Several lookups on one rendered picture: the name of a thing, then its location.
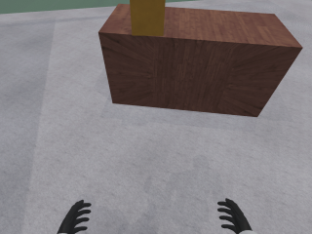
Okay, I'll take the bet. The left robot hand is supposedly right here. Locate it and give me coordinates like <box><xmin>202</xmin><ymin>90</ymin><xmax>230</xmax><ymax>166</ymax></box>
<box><xmin>57</xmin><ymin>200</ymin><xmax>92</xmax><ymax>234</ymax></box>

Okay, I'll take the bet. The right robot hand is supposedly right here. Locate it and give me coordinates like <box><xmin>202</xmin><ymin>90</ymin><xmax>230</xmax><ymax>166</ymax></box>
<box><xmin>217</xmin><ymin>198</ymin><xmax>253</xmax><ymax>234</ymax></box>

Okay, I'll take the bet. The pedestal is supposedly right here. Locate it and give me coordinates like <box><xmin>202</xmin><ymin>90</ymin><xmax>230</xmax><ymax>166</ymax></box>
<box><xmin>98</xmin><ymin>3</ymin><xmax>303</xmax><ymax>117</ymax></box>

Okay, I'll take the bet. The carton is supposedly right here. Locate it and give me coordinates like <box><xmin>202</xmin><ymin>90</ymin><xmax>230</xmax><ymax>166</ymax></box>
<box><xmin>130</xmin><ymin>0</ymin><xmax>166</xmax><ymax>36</ymax></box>

